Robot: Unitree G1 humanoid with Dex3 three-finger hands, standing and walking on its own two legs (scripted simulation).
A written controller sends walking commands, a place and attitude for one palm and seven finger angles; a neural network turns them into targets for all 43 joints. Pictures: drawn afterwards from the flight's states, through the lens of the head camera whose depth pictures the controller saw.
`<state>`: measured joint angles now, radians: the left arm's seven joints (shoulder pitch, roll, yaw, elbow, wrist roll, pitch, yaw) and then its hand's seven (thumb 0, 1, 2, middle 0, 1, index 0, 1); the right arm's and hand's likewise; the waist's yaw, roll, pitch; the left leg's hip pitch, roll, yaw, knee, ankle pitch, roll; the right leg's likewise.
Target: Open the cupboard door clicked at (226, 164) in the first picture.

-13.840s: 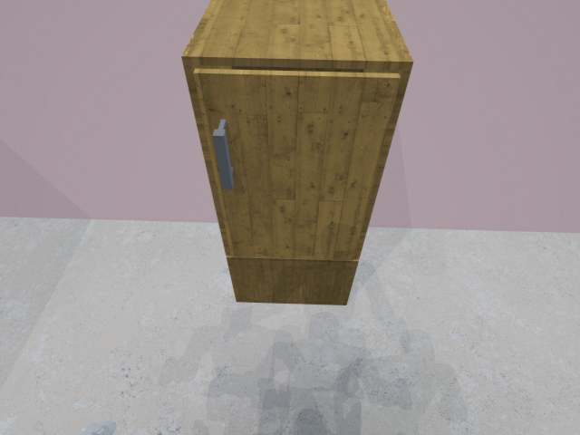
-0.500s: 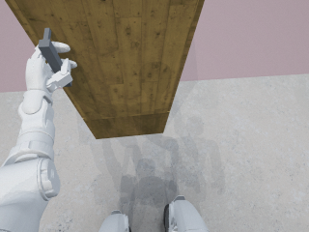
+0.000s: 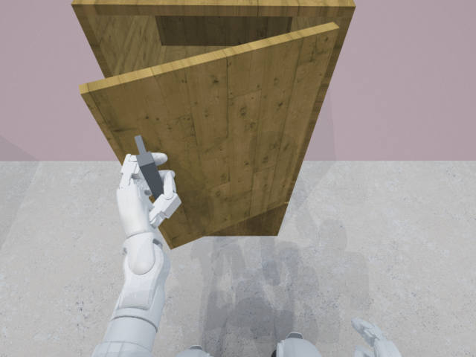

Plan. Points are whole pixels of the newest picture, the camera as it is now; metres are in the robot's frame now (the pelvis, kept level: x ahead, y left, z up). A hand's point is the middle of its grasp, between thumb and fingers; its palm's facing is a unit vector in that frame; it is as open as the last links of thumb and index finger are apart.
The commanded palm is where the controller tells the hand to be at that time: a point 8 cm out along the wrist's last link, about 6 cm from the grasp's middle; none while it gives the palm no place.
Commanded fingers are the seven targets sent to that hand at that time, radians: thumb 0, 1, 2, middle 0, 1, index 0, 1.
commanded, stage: pull the door open along its arc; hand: left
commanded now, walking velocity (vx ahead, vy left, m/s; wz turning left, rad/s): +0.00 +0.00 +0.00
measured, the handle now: (153, 175) +0.40 +0.16 +0.04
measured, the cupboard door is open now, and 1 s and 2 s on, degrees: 23 43 48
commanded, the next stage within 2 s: open thumb and fingers to let go in 0.38 s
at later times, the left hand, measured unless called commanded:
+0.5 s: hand (225, 253) +0.27 +0.03 +0.05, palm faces +0.32 -0.95 -0.06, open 6.0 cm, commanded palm +0.22 +0.07 +0.05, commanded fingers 0.00 0.76 0.84 -0.39 -1.34 -0.39 -1.34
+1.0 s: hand (221, 249) +0.27 +0.04 +0.05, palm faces +0.42 -0.91 -0.03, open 12.6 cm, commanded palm +0.22 +0.08 +0.05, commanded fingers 0.00 -0.50 0.30 -0.26 -0.95 -0.26 -0.95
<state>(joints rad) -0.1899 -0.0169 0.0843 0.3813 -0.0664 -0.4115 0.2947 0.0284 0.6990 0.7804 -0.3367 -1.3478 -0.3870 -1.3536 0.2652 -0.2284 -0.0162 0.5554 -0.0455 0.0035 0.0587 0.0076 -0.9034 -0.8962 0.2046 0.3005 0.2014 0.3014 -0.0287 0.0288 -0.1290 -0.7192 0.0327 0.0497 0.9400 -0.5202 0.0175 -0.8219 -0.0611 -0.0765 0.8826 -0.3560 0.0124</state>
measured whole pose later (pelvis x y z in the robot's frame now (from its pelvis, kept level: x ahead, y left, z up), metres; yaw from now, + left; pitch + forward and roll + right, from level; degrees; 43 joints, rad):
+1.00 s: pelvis -0.02 -0.05 -0.01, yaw +3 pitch +12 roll +1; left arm 0.10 -0.10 -0.20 0.14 0.09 -0.28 0.58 0.01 -0.26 0.40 -0.31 -1.20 -0.31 -1.21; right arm 0.20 -0.20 -0.01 0.59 -0.08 -0.06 -0.01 0.01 -0.90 -0.90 0.20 0.30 0.20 0.30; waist -0.01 0.04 -0.12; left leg -0.68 0.04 -0.01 0.96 -0.49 -0.05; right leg -0.79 -0.07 -0.13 0.96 -0.39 -0.06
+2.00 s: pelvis -0.03 -0.02 -0.02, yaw +2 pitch +12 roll +1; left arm 0.31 0.02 -0.27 -0.12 0.03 -0.27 0.12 -0.01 -0.50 0.30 -0.17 -0.31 -0.17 -0.32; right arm 0.25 -0.21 0.03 0.42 -0.03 -0.08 0.00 0.01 -0.90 -0.90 0.21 0.30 0.20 0.30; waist 0.00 0.03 -0.10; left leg -0.70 0.01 0.03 1.04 -0.54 0.00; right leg -0.81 -0.08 -0.08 1.02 -0.40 -0.01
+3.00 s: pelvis -0.02 -0.01 -0.02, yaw +2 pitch +10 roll -1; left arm 0.64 0.17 0.00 -0.44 -0.17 -0.23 -0.12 -0.01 -0.50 0.30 -0.15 -0.30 -0.15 -0.30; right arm 0.29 -0.22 0.04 0.37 0.03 -0.11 -0.05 0.01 -0.90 -0.90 0.21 0.30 0.20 0.30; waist 0.02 0.05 -0.12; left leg -0.68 0.03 0.00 1.07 -0.56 0.00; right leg -0.76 -0.07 -0.11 1.01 -0.42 -0.01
